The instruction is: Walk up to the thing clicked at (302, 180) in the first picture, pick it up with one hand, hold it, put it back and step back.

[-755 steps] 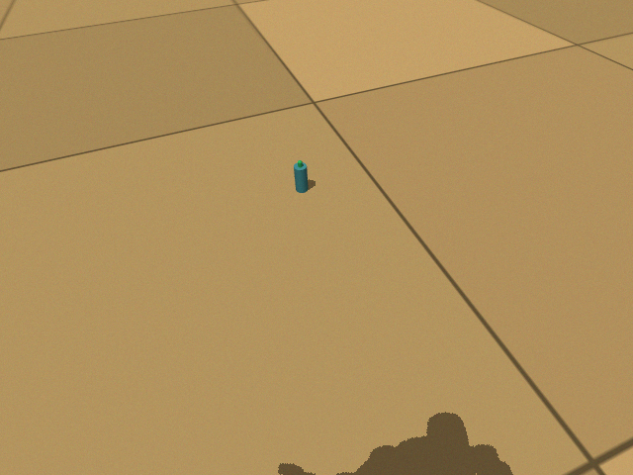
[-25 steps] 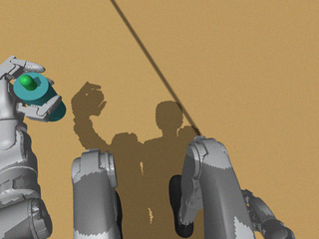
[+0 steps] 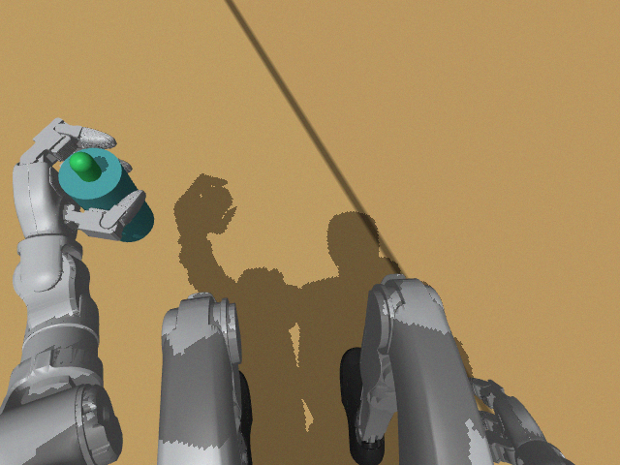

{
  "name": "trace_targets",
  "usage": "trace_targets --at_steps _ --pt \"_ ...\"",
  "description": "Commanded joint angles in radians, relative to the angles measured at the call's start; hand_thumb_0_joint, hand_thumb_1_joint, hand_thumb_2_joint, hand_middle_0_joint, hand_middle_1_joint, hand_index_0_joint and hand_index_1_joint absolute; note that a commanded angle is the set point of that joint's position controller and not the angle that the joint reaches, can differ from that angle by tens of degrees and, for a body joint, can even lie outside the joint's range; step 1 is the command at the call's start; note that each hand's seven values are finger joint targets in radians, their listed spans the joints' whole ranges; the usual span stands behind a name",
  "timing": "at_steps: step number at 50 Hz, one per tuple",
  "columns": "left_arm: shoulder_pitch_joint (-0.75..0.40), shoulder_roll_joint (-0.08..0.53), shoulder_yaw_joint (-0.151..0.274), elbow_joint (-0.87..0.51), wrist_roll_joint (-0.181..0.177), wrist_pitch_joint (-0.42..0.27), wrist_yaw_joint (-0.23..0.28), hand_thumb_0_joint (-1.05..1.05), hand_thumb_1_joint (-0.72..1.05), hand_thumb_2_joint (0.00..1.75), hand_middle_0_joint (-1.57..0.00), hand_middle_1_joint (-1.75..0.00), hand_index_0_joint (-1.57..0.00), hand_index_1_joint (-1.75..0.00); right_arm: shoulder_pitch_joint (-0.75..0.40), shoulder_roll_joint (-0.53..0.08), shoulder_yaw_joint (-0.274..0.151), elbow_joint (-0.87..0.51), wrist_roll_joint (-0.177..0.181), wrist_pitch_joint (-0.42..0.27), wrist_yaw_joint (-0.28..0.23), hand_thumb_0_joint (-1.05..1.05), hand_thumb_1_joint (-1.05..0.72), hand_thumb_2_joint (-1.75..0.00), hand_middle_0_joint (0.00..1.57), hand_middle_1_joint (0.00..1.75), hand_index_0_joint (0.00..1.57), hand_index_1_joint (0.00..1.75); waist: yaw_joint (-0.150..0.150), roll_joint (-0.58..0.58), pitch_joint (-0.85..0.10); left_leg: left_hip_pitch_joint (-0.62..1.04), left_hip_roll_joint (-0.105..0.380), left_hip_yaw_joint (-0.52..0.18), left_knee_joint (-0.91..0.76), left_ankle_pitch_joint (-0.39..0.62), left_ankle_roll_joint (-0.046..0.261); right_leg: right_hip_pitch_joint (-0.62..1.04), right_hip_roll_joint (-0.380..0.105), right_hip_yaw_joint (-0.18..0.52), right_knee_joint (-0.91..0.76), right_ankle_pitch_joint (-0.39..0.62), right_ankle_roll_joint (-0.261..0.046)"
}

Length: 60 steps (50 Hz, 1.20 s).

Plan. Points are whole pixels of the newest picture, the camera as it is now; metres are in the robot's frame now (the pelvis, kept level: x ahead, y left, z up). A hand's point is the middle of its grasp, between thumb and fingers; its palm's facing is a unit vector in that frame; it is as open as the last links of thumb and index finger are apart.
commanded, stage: settle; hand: left
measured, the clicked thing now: (109, 195) +0.45 +0.25 -0.05
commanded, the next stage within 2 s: lift in 0.06 s
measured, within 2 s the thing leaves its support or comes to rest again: neither
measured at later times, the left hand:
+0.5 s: hand (96, 175) +0.44 +0.24 +0.01, palm faces +0.11 -0.99 -0.05, open 9.1 cm
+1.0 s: hand (9, 110) +0.41 +0.22 +0.17, palm faces +0.12 -0.99 -0.04, open 9.1 cm
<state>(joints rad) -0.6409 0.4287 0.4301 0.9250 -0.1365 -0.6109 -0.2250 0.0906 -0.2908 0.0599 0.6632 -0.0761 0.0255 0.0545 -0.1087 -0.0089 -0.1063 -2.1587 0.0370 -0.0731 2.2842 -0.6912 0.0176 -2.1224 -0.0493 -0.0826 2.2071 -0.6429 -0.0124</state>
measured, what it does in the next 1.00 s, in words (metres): rises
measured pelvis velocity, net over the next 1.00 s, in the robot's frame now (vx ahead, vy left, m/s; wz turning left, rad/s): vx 0.02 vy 0.00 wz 0.04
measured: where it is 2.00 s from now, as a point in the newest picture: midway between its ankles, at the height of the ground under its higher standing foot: (300, 439)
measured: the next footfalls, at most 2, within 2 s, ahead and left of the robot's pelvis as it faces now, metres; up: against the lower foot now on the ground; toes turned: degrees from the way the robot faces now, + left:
none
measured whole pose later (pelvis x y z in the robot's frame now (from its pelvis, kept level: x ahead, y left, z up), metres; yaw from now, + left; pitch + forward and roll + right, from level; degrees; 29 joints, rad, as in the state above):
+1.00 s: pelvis +0.02 +0.00 +0.15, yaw +2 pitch +30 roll -4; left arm -0.34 0.30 0.26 0.46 -0.19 -0.37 -0.15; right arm 0.12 -0.26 0.00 0.61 0.03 -0.02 -0.03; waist -0.04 0.02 -0.20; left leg -1.68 0.04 -0.04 1.81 -0.66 0.01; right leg -1.66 -0.04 -0.07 1.75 -0.62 0.00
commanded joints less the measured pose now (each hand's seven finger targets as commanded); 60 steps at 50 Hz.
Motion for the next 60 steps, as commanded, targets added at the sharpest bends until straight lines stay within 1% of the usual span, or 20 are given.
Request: trace_targets --at_steps 1,4,6,7,11,13,17,21,24,27,28,36,40,42,43,45,55,56,58,60 --pt "-0.323 0.202 0.030 -0.201 -0.018 -0.081 0.002 0.00 0.24 1.38 -1.37 -1.54 -1.38 -1.54 0.122 -0.212 -0.082 -0.049 0.000 -0.026 -0.016 0.00 -0.89 -0.90 0.20 0.30 0.20 0.30 -0.019 0.164 -0.636 0.438 -0.027 0.007 -0.304 0.077 0.006 0.321 0.043 -0.012 -0.226 0.093 -0.027" --pt "-0.333 0.244 0.046 -0.205 -0.010 -0.087 0.005 0.00 0.25 1.37 -1.36 -1.53 -1.38 -1.53 0.126 -0.205 -0.086 -0.044 -0.001 -0.028 -0.018 0.00 -0.89 -0.90 0.20 0.30 0.20 0.30 -0.001 0.152 -0.654 0.413 -0.033 0.031 -0.301 0.061 0.012 0.368 0.043 0.001 -0.249 0.074 -0.024" --pt "-0.286 0.169 0.007 -0.124 -0.013 -0.082 0.002 0.00 0.23 1.37 -1.35 -1.53 -1.38 -1.53 0.123 -0.196 -0.080 -0.047 0.002 -0.031 -0.016 0.00 -0.89 -0.90 0.20 0.30 0.20 0.30 -0.015 0.116 -0.620 0.387 -0.034 0.034 -0.304 0.061 0.013 0.370 0.043 0.002 -0.254 0.070 -0.023" --pt "-0.355 0.211 0.031 -0.214 -0.014 -0.094 0.004 0.00 0.23 1.38 -1.35 -1.53 -1.37 -1.53 0.136 -0.198 -0.085 -0.038 -0.001 -0.033 -0.016 0.00 -0.89 -0.90 0.20 0.30 0.20 0.30 -0.008 0.136 -0.651 0.395 -0.035 0.039 -0.298 0.068 0.014 0.384 0.043 0.007 -0.257 0.079 -0.022" --pt "-0.313 0.245 0.059 -0.168 -0.006 -0.092 0.007 0.00 0.19 1.26 -1.32 -1.49 -1.35 -1.47 0.142 -0.203 -0.090 -0.034 0.002 -0.034 -0.017 0.00 -0.92 -0.90 0.20 0.30 0.20 0.30 0.007 0.132 -0.670 0.414 -0.035 0.046 -0.304 0.099 0.013 0.407 0.042 0.014 -0.261 0.100 -0.023" --pt "-0.305 0.203 0.025 -0.176 -0.004 -0.087 -0.002 0.00 0.18 1.25 -1.30 -1.47 -1.33 -1.46 0.140 -0.202 -0.089 -0.040 0.006 -0.034 -0.016 0.00 -0.92 -0.90 0.20 0.30 0.20 0.30 0.004 0.153 -0.669 0.443 -0.036 0.038 -0.327 0.120 0.008 0.392 0.039 0.005 -0.253 0.117 -0.029" --pt "-0.297 0.234 0.026 -0.237 -0.003 -0.071 -0.021 0.00 0.19 1.22 -1.28 -1.44 -1.31 -1.42 0.152 -0.208 -0.102 -0.044 0.016 -0.031 -0.023 0.00 -0.91 -0.90 0.20 0.30 0.20 0.30 0.017 0.195 -0.722 0.516 -0.034 0.035 -0.351 0.157 0.003 0.396 0.038 0.008 -0.258 0.145 -0.035" --pt "-0.275 0.214 0.023 -0.282 -0.021 -0.045 -0.033 0.00 0.22 1.22 -1.27 -1.43 -1.30 -1.41 0.164 -0.203 -0.110 -0.048 0.028 -0.037 -0.029 0.00 -0.91 -0.90 0.20 0.30 0.20 0.30 0.015 0.161 -0.739 0.527 -0.035 0.033 -0.371 0.165 0.007 0.444 0.038 0.011 -0.289 0.157 -0.032" --pt "-0.205 0.153 0.001 -0.257 -0.044 -0.017 -0.037 0.00 0.22 1.21 -1.25 -1.41 -1.28 -1.39 0.147 -0.199 -0.113 -0.066 0.043 -0.042 -0.035 0.00 -0.91 -0.90 0.20 0.30 0.20 0.30 0.015 0.115 -0.676 0.498 -0.037 0.032 -0.400 0.115 0.014 0.450 0.035 0.014 -0.329 0.117 -0.028" --pt "-0.196 0.176 0.003 -0.313 -0.045 -0.001 -0.033 0.00 0.24 1.22 -1.25 -1.41 -1.28 -1.39 0.138 -0.195 -0.121 -0.083 0.052 -0.048 -0.042 0.00 -0.91 -0.90 0.20 0.30 0.20 0.30 0.027 0.102 -0.663 0.499 -0.036 0.037 -0.431 0.052 0.019 0.474 0.035 0.029 -0.381 0.062 -0.025" --pt "-0.158 0.141 -0.021 -0.317 -0.046 0.006 -0.035 0.00 0.24 1.21 -1.23 -1.40 -1.27 -1.38 0.136 -0.189 -0.121 -0.091 0.055 -0.051 -0.043 0.00 -0.91 -0.90 0.20 0.30 0.20 0.30 0.025 0.098 -0.654 0.503 -0.037 0.038 -0.447 0.048 0.019 0.489 0.035 0.031 -0.398 0.057 -0.025" --pt "-0.112 0.158 -0.021 -0.514 -0.066 0.052 0.005 0.00 0.29 1.23 -1.24 -1.41 -1.27 -1.38 0.123 -0.170 -0.123 -0.130 0.078 -0.070 -0.066 0.00 -0.90 -0.90 0.20 0.30 0.20 0.30 0.049 0.102 -0.682 0.617 -0.030 0.026 -0.556 0.053 0.013 0.603 0.032 0.059 -0.508 0.056 -0.023" --pt "-0.088 0.121 -0.057 -0.649 -0.075 0.084 0.034 0.00 0.28 1.25 -1.23 -1.40 -1.26 -1.39 0.116 -0.153 -0.128 -0.140 0.086 -0.076 -0.077 0.00 -0.90 -0.90 0.20 0.30 0.20 0.30 0.056 0.115 -0.701 0.705 -0.029 0.027 -0.617 0.059 0.011 0.676 0.030 0.077 -0.586 0.059 -0.020" --pt "-0.016 0.065 -0.105 -0.616 -0.069 0.120 0.041 0.00 0.31 1.24 -1.21 -1.39 -1.25 -1.37 0.111 -0.156 -0.130 -0.144 0.097 -0.079 -0.084 0.00 -0.90 -0.90 0.20 0.30 0.20 0.30 0.047 0.122 -0.663 0.771 -0.025 0.009 -0.665 0.081 0.005 0.668 0.032 0.064 -0.606 0.091 -0.025" --pt "-0.036 0.099 -0.084 -0.680 -0.070 0.127 0.051 0.00 0.33 1.25 -1.22 -1.39 -1.25 -1.37 0.115 -0.155 -0.131 -0.143 0.099 -0.079 -0.086 0.00 -0.89 -0.90 0.20 0.30 0.20 0.30 0.055 0.124 -0.678 0.797 -0.025 0.009 -0.679 0.090 0.005 0.704 0.031 0.067 -0.628 0.098 -0.024" --pt "0.030 0.049 -0.125 -0.671 -0.064 0.160 0.061 0.00 0.30 1.26 -1.21 -1.40 -1.24 -1.38 0.109 -0.147 -0.131 -0.153 0.106 -0.079 -0.093 0.00 -0.89 -0.90 0.20 0.30 0.20 0.30 0.052 0.109 -0.658 0.851 -0.024 0.006 -0.712 0.132 0.003 0.732 0.035 0.059 -0.662 0.138 -0.025" --pt "0.186 0.028 -0.136 -0.830 -0.070 0.229 0.119 0.00 0.23 1.26 -1.21 -1.41 -1.24 -1.39 0.119 -0.116 -0.123 -0.149 0.120 -0.085 -0.101 0.00 -0.90 -0.90 0.20 0.30 0.20 0.30 0.081 0.084 -0.600 1.112 -0.019 -0.010 -0.901 0.330 -0.003 0.979 0.045 0.036 -0.834 0.298 -0.018" --pt "0.258 -0.022 -0.160 -0.737 -0.076 0.242 0.118 0.00 0.22 1.25 -1.21 -1.40 -1.24 -1.39 0.112 -0.110 -0.120 -0.149 0.124 -0.088 -0.102 0.00 -0.90 -0.90 0.20 0.30 0.20 0.30 0.071 0.044 -0.543 1.096 -0.020 -0.006 -0.919 0.311 0.001 0.996 0.046 0.038 -0.861 0.293 -0.015" --pt "0.207 -0.049 -0.182 -0.757 -0.082 0.238 0.117 0.00 0.20 1.25 -1.19 -1.38 -1.22 -1.37 0.114 -0.104 -0.120 -0.145 0.122 -0.097 -0.104 0.00 -0.90 -0.90 0.20 0.30 0.20 0.30 0.050 0.038 -0.499 1.103 -0.019 0.004 -0.945 0.293 0.004 1.031 0.049 0.044 -0.904 0.293 -0.013" --pt "0.192 -0.028 -0.172 -0.752 -0.077 0.236 0.125 0.00 0.17 1.23 -1.20 -1.38 -1.23 -1.37 0.114 -0.103 -0.122 -0.145 0.122 -0.104 -0.105 0.00 -0.90 -0.90 0.20 0.30 0.20 0.30 0.048 0.037 -0.469 1.113 -0.022 0.011 -0.973 0.276 0.006 1.076 0.049 0.049 -0.944 0.286 -0.010"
